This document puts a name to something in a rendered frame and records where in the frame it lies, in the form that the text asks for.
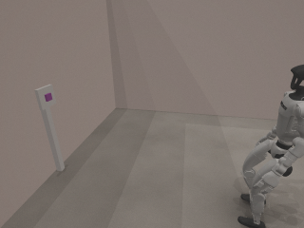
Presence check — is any robot right forearm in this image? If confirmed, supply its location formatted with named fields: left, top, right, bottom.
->
left=266, top=124, right=277, bottom=140

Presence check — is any robot right thigh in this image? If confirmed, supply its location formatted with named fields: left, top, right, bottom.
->
left=242, top=139, right=274, bottom=179

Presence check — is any button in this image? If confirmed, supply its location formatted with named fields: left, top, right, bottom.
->
left=45, top=93, right=52, bottom=102

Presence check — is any robot left foot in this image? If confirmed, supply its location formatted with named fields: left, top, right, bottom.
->
left=237, top=216, right=266, bottom=228

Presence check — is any left robot hand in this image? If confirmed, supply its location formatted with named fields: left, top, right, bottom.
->
left=253, top=171, right=280, bottom=195

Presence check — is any robot left forearm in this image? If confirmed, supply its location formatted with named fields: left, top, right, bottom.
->
left=272, top=140, right=304, bottom=177

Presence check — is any robot left upper arm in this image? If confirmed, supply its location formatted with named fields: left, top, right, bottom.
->
left=292, top=103, right=304, bottom=146

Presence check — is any panel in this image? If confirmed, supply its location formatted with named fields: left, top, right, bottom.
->
left=34, top=85, right=65, bottom=172

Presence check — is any right robot hand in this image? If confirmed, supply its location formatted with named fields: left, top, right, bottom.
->
left=255, top=135, right=272, bottom=147

